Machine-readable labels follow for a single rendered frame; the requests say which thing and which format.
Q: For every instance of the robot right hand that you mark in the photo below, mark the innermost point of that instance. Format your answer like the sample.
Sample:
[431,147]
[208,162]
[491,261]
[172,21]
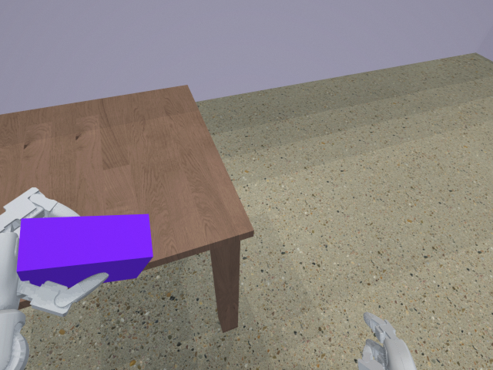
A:
[394,355]

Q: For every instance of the table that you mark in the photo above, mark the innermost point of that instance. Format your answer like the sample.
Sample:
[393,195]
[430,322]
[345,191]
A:
[141,153]

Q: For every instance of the sponge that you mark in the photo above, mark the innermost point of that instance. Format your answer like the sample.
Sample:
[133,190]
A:
[67,250]

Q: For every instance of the robot left forearm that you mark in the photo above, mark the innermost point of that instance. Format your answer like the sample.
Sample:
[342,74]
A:
[14,349]

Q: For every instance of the robot left hand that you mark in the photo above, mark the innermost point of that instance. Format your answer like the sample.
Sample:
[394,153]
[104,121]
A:
[51,297]

